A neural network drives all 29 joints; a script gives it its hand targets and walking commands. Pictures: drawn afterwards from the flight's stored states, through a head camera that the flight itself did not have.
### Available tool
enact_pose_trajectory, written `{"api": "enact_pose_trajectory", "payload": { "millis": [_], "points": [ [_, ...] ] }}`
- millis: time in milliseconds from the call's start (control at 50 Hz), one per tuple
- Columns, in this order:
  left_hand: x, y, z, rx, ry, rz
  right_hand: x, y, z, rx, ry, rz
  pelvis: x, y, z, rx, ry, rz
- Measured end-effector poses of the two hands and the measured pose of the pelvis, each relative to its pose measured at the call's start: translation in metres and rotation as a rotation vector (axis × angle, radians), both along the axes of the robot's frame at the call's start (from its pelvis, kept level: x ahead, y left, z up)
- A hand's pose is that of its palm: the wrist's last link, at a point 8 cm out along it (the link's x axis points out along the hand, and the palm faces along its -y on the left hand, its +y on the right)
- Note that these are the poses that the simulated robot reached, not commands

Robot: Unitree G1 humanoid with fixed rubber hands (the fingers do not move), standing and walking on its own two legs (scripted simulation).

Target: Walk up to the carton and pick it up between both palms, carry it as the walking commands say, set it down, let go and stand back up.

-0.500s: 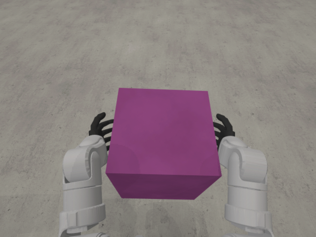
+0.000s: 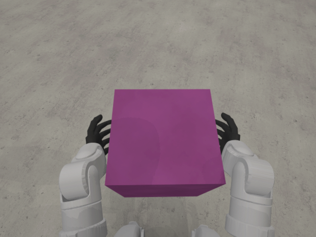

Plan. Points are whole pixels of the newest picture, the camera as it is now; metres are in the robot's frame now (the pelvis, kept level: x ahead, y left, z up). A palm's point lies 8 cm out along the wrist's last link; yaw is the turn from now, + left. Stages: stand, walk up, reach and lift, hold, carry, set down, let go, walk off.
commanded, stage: carry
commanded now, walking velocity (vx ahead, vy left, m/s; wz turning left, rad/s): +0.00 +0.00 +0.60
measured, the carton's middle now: (161, 150) +0.33 +0.00 +0.02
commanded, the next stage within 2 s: none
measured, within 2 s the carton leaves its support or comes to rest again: neither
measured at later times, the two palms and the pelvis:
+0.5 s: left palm (6, 223) +0.15 +0.25 +0.12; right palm (188, 176) +0.23 -0.04 +0.12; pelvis -0.09 +0.04 +0.03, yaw +15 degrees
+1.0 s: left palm out of the picture -0.05 +0.35 +0.11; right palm out of the picture +0.11 +0.10 +0.10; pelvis -0.19 +0.08 +0.02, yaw +31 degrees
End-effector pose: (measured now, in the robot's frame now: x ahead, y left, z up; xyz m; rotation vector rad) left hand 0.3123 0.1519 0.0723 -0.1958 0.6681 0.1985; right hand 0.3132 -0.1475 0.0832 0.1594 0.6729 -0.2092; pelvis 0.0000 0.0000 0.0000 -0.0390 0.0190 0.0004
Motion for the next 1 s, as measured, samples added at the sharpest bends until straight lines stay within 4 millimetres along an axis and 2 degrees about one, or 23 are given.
{"api": "enact_pose_trajectory", "payload": {
  "millis": [80,220,280,380,480,560,600,680,740,800,840,900,940,1000],
  "points": [
    [-0.014,0.023,0.011,0.027,-0.062,-0.001,-0.007,0.023,0.015,-0.029,-0.061,0.038,-0.013,0.012,-0.002,-0.002,-0.017,0.024],
    [-0.063,0.059,0.015,0.05,0.019,0.067,-0.035,0.06,0.011,-0.038,0.015,0.139,-0.035,0.021,0.002,-0.004,-0.023,0.067],
    [-0.084,0.068,0.023,0.082,0.023,0.091,-0.044,0.071,0.015,-0.018,0.015,0.172,-0.049,0.023,0.007,0.01,-0.002,0.088],
    [-0.127,0.079,0.039,0.099,0.051,0.175,-0.071,0.085,0.013,0.044,0.044,0.222,-0.07,0.03,0.023,0.007,0.002,0.15],
    [-0.153,0.095,0.049,0.056,0.014,0.223,-0.084,0.103,0.034,0.002,0.006,0.268,-0.087,0.033,0.029,0.054,-0.006,0.239],
    [-0.171,0.116,0.054,0.055,-0.063,0.24,-0.092,0.127,0.051,-0.011,-0.073,0.289,-0.099,0.048,0.022,0.054,0.012,0.323],
    [-0.183,0.131,0.05,0.063,-0.08,0.251,-0.1,0.143,0.049,-0.022,-0.093,0.312,-0.104,0.059,0.016,0.055,0.019,0.355],
    [-0.229,0.158,0.03,0.047,-0.013,0.304,-0.129,0.175,0.031,-0.082,-0.035,0.409,-0.116,0.075,0.011,0.059,-0.003,0.363],
    [-0.263,0.171,0.014,0.031,0.076,0.36,-0.146,0.195,0.014,-0.098,0.051,0.472,-0.131,0.078,0.01,0.045,-0.022,0.395],
    [-0.291,0.181,0.007,0.034,0.104,0.418,-0.158,0.212,0.004,-0.085,0.076,0.526,-0.149,0.077,0.006,0.05,-0.023,0.423],
    [-0.306,0.186,0.01,0.047,0.09,0.458,-0.163,0.223,0.003,-0.052,0.063,0.549,-0.162,0.075,0.004,0.054,-0.028,0.438],
    [-0.329,0.192,0.026,0.107,0.068,0.495,-0.175,0.235,0.004,0.01,0.04,0.583,-0.176,0.076,0.008,0.022,-0.031,0.49],
    [-0.344,0.196,0.036,0.118,0.053,0.521,-0.187,0.241,0.009,0.001,0.018,0.625,-0.18,0.078,0.013,0.032,-0.009,0.514],
    [-0.364,0.201,0.039,0.095,0.044,0.538,-0.202,0.248,0.018,-0.037,0.001,0.653,-0.188,0.083,0.018,0.045,0.006,0.539]
  ]
}}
